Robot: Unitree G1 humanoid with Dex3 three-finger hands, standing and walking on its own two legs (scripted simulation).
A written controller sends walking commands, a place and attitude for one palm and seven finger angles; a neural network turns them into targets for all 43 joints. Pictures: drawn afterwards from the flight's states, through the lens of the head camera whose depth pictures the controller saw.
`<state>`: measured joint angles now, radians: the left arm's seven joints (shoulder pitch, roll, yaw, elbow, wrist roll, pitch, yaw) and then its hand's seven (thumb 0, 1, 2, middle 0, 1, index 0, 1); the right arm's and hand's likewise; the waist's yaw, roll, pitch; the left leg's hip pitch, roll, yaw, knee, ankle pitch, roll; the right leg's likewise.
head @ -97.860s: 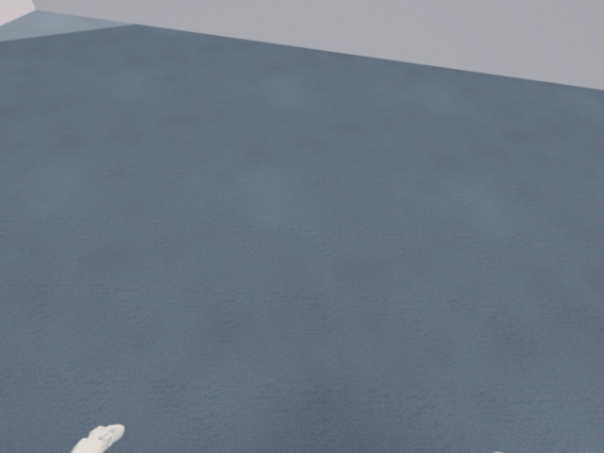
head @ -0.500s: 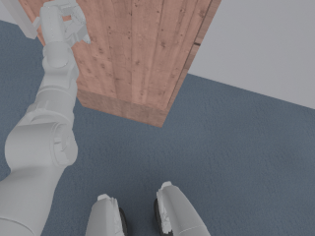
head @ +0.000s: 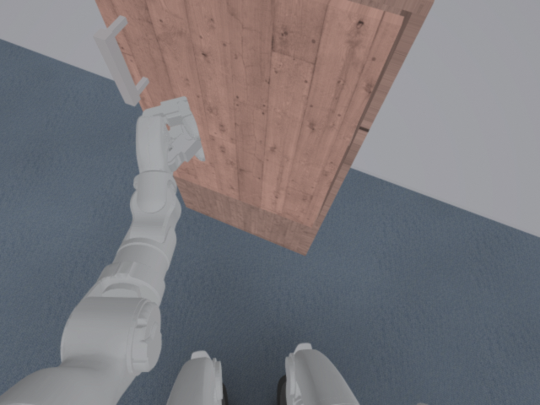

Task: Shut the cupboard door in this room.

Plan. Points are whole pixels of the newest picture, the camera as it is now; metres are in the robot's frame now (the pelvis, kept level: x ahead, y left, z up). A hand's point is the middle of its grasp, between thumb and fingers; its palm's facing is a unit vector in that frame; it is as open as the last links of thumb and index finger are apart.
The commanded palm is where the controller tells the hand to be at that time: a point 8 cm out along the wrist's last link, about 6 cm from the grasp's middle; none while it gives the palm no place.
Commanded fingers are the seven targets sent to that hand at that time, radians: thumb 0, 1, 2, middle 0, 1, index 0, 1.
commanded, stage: pull the fist back off the door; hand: left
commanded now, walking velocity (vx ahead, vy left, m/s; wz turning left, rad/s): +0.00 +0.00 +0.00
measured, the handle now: (126, 63) +0.65 +0.19 +0.05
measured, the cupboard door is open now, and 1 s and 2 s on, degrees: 1 1 1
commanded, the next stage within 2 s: draw the hand back to the body in 0.04 s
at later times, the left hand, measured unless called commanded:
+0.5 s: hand (142, 161) +0.41 +0.13 +0.11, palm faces +0.04 -1.00 -0.02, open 3.1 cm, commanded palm +0.37 +0.18 +0.12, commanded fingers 0.00 0.90 0.90 -1.30 -1.50 -1.30 -1.50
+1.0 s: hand out of the picture +0.30 +0.23 +0.19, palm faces +0.23 -0.94 -0.25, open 3.6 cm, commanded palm +0.25 +0.27 +0.21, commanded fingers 0.00 0.90 0.90 -0.67 -0.81 -0.67 -0.81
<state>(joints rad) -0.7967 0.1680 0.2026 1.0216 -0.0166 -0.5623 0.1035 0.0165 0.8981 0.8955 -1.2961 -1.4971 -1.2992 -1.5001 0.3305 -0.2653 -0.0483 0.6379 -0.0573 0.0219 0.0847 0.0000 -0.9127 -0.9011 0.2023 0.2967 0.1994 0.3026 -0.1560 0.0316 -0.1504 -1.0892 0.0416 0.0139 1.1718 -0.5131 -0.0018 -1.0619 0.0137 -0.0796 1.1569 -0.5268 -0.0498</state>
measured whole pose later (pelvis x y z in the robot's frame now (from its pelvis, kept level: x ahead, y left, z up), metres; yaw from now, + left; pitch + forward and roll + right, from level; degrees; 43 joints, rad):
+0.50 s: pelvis +0.00 +0.00 +0.04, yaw -1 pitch +15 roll +0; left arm -0.45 0.19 0.17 0.72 -0.15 -0.38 -0.01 0.02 0.90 0.90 -1.30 -1.50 -1.30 -1.50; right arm 0.38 -0.24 -0.01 0.61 0.03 0.05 0.01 0.01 -0.91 -0.90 0.20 0.30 0.20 0.30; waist -0.08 0.05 -0.12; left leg -0.77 0.04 0.04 0.94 -0.43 0.00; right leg -0.76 0.02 -0.05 0.93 -0.44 -0.04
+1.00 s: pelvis +0.03 +0.03 +0.09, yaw +1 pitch +0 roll +0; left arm 0.12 0.28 0.09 -0.02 -0.08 -0.06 0.08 0.01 0.89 0.89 -0.92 -1.09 -0.93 -1.09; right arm 0.17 -0.22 0.05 0.54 0.05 0.02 -0.08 0.01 -0.91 -0.90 0.20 0.30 0.20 0.30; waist 0.03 0.05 -0.03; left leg -0.23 -0.01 0.04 0.54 -0.31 0.03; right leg -0.21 -0.01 -0.05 0.52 -0.31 0.00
